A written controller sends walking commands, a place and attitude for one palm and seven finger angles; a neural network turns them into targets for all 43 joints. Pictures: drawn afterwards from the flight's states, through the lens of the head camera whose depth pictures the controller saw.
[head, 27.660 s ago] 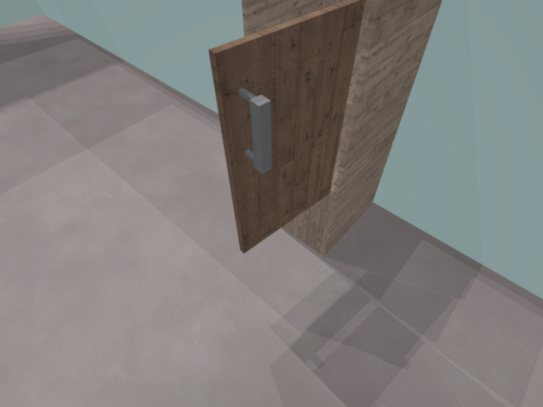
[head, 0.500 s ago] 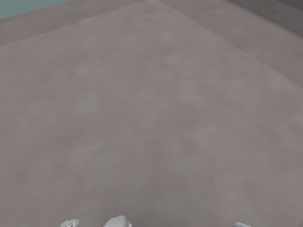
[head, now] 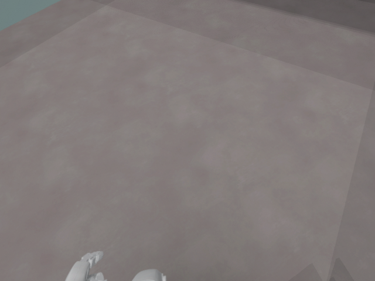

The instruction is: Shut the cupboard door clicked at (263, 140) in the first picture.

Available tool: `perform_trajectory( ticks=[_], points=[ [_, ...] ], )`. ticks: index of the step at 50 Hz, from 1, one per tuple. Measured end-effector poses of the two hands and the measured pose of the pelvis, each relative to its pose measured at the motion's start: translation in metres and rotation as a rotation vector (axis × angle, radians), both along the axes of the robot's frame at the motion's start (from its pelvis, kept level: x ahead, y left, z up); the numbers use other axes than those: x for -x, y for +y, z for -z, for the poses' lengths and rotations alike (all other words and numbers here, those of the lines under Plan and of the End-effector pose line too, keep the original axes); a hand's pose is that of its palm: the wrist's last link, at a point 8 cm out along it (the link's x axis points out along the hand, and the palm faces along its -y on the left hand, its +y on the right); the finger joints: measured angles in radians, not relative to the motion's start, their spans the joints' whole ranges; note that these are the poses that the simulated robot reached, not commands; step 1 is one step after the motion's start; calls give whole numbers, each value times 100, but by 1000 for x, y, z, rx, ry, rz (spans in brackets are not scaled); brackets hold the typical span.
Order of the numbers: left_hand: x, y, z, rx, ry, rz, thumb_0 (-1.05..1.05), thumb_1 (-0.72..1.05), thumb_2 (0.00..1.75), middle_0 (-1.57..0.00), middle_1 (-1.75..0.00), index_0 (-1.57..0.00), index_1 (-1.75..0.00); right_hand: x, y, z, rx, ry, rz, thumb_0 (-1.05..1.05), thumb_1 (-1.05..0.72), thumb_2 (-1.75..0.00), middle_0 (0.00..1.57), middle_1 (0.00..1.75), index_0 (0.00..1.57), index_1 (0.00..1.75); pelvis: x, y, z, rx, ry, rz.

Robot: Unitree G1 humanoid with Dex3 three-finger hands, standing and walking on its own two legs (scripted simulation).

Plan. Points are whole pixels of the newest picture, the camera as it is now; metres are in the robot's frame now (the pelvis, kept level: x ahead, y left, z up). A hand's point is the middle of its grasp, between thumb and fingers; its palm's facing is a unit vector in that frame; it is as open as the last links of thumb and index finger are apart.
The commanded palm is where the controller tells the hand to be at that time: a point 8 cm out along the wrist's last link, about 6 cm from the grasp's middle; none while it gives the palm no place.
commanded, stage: turn to face it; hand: left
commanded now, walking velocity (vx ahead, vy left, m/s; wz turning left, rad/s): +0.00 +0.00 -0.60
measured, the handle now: out of the picture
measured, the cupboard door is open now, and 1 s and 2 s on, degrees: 51 51 51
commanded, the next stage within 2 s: take the last steps up to it in 1.90 s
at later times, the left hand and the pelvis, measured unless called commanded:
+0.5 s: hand (116, 249) +0.20 +0.20 -0.15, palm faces -0.29 -0.94 -0.20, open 7.4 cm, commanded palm none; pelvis +0.04 +0.03 +0.02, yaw -18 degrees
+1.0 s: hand (145, 226) +0.26 +0.14 -0.17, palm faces -0.55 -0.81 -0.20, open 7.4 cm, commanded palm none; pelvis +0.08 +0.02 +0.00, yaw -35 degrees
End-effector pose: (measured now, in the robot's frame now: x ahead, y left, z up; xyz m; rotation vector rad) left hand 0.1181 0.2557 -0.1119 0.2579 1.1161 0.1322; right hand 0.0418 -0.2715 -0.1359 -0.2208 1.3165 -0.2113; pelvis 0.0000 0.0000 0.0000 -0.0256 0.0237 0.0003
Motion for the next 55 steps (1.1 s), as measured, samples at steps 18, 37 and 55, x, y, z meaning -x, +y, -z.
perform_trajectory(
  ticks=[18,37,55],
  points=[
    [-40,14,24,70,144,134,1,90,90,-20,-30,-20,-30,-24,43,-38,48,-141,108,0,-90,-90,20,30,21,30,-32,32,-10,13,8,222],
    [-137,-74,-1,-7,19,445,1,90,90,-20,-30,-20,-30,70,4,-5,7,-23,453,1,-90,-90,20,30,20,30,-45,1,-4,-9,-8,459],
    [-191,-89,16,44,125,597,1,90,90,-20,-30,-20,-30,52,43,-37,64,-113,575,0,-90,-90,20,30,21,30,-83,14,-13,12,3,679]
  ],
)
